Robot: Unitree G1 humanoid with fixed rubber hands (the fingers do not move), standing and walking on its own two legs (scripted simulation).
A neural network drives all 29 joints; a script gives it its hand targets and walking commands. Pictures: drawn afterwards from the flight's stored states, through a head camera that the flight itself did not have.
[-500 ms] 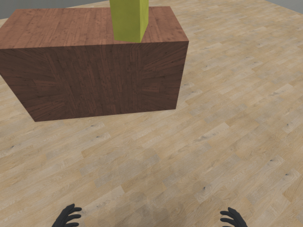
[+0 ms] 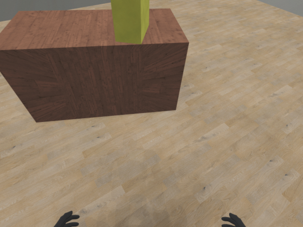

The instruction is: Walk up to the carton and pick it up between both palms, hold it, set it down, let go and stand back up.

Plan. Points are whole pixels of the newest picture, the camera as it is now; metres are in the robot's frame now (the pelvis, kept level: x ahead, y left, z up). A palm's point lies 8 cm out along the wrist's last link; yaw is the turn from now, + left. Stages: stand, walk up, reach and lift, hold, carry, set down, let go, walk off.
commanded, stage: stand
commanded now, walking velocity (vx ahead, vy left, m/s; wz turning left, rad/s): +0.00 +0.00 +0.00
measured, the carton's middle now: (132, 9) +1.29 +0.13 +0.04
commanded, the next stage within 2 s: walk up in 0.14 s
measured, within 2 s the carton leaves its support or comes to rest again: neither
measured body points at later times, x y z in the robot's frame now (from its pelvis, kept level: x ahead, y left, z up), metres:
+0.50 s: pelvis +0.02 +0.02 +0.00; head +0.01 +0.02 +0.45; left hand +0.07 +0.28 -0.11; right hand +0.11 -0.24 -0.11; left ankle +0.03 +0.14 -0.69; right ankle +0.02 -0.12 -0.73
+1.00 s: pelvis +0.17 +0.09 +0.01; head +0.17 +0.10 +0.45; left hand +0.29 +0.34 -0.10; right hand +0.16 -0.18 -0.11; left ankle +0.11 +0.20 -0.73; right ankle +0.32 -0.05 -0.68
